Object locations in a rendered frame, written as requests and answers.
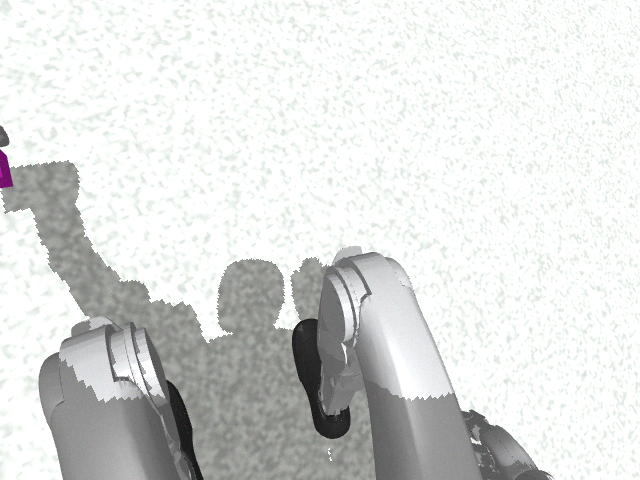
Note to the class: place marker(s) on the left robot foot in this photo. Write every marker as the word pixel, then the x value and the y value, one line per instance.
pixel 185 431

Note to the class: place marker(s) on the small box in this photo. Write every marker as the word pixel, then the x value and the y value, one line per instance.
pixel 5 175

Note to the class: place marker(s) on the right robot hand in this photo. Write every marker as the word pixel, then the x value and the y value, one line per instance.
pixel 500 456

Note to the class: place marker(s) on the right robot foot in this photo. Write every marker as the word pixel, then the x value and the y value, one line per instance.
pixel 308 365

